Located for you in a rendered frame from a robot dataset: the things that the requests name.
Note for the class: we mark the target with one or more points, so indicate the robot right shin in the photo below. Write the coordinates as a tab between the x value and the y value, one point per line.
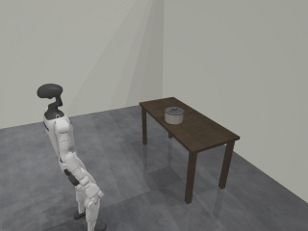
92	214

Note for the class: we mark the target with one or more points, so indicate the robot right thigh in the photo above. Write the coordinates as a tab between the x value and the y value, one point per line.
75	182

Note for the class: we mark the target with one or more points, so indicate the lid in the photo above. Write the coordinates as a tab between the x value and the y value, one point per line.
171	112

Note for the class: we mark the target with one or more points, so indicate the robot right upper arm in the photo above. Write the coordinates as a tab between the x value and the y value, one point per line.
62	130

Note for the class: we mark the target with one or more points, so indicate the pot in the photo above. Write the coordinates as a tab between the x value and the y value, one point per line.
174	119

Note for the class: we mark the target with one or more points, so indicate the right robot hand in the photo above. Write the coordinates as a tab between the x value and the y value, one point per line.
91	191

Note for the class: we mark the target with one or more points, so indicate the table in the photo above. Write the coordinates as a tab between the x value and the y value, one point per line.
196	133

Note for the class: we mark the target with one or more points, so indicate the right robot forearm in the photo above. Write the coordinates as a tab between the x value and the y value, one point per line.
75	169

